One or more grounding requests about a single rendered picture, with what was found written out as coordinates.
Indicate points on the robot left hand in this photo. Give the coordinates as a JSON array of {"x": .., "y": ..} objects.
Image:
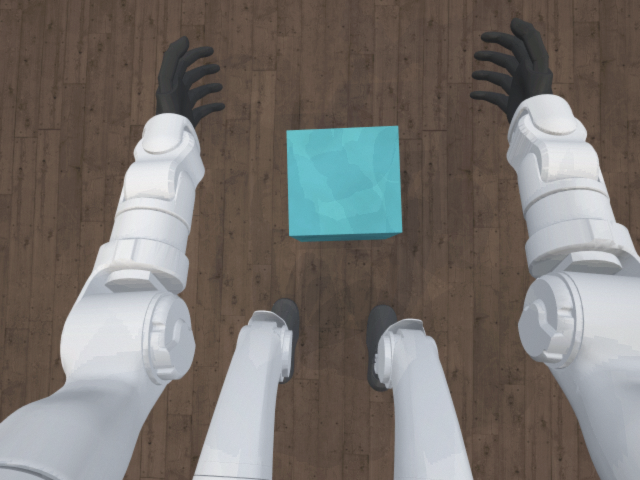
[{"x": 173, "y": 94}]

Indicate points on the left robot upper arm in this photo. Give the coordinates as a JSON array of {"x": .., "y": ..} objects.
[{"x": 119, "y": 352}]

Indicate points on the left robot forearm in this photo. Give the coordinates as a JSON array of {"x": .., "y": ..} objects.
[{"x": 146, "y": 250}]

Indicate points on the carton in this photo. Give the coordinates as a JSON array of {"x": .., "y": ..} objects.
[{"x": 344, "y": 184}]

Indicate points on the robot right hand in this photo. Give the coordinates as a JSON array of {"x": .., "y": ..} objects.
[{"x": 530, "y": 73}]

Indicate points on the right robot forearm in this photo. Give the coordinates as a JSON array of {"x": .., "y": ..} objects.
[{"x": 565, "y": 203}]

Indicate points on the right robot foot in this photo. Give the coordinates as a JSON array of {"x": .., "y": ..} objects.
[{"x": 380, "y": 318}]

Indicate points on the right robot upper arm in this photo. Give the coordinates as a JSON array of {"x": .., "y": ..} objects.
[{"x": 586, "y": 328}]

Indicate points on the robot left shin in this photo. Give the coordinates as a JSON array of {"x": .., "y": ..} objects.
[{"x": 263, "y": 316}]

